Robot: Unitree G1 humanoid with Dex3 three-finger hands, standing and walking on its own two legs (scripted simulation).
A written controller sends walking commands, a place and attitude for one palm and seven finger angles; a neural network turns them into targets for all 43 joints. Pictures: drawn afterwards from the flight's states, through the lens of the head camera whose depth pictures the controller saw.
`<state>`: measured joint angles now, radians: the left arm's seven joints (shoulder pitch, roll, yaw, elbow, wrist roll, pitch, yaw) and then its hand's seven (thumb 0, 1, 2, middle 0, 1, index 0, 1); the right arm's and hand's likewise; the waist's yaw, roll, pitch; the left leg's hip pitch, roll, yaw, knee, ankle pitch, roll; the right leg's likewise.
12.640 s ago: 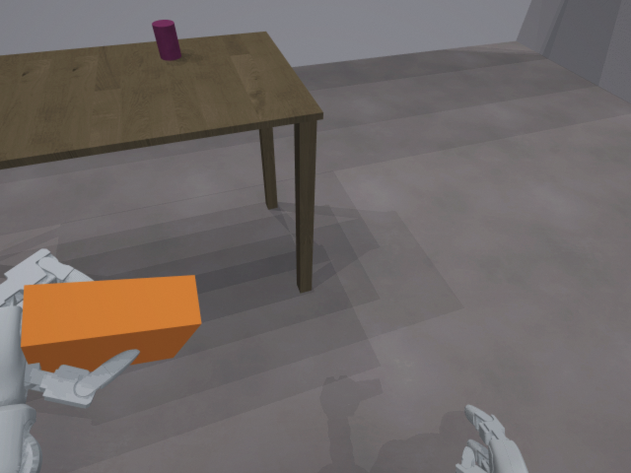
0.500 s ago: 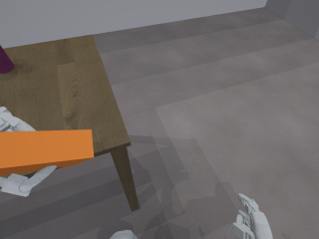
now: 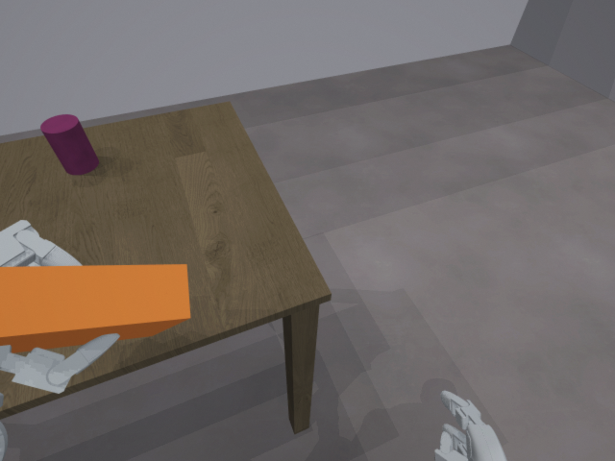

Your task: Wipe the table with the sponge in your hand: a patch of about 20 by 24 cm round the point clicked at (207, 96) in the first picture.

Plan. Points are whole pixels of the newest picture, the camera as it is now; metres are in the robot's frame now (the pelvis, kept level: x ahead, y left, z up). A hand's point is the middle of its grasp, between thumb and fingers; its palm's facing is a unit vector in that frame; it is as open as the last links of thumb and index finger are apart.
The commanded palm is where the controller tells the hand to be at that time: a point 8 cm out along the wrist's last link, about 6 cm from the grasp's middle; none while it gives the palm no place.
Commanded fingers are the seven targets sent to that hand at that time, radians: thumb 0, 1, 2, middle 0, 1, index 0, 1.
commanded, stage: shuffle to correct the standing spot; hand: left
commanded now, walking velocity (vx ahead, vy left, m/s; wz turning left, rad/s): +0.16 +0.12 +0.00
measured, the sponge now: (121, 307) +0.23 +0.20 +0.16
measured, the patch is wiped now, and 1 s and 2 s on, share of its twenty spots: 0.00 0.00 0.00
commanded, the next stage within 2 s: come to a stop and stand still in 0.14 s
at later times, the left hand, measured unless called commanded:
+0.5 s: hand out of the picture +0.24 +0.32 +0.19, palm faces +0.40 -0.82 -0.42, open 9.2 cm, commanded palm +0.19 +0.35 +0.19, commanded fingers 0.00 0.10 1.30 -1.20 -1.60 -1.20 -1.60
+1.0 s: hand (10, 249) +0.28 +0.33 +0.17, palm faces +0.38 -0.85 -0.38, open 9.2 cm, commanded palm +0.23 +0.36 +0.19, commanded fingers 0.00 0.10 1.30 -1.20 -1.60 -1.20 -1.60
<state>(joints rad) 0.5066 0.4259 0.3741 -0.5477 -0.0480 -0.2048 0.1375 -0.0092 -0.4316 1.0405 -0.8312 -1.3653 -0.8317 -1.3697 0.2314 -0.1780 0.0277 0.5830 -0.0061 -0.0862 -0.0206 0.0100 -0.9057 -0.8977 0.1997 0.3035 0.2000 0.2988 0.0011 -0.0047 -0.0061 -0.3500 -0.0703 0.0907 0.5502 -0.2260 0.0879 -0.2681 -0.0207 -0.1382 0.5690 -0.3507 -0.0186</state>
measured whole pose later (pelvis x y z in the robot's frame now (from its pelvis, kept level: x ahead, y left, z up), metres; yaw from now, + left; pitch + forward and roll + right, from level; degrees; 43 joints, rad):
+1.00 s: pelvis +0.07 +0.09 +0.01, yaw +0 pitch +0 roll +0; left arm 0.50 0.39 0.32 -0.48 -0.07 -0.11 0.16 -0.01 -0.43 1.04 -0.83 -1.37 -0.83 -1.37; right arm 0.18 -0.22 0.00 0.59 0.02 -0.06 -0.08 0.01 -0.91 -0.90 0.20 0.30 0.20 0.30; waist 0.00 0.00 -0.02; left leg -0.21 0.02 0.00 0.44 -0.23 -0.01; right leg -0.14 0.04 -0.06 0.39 -0.25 -0.04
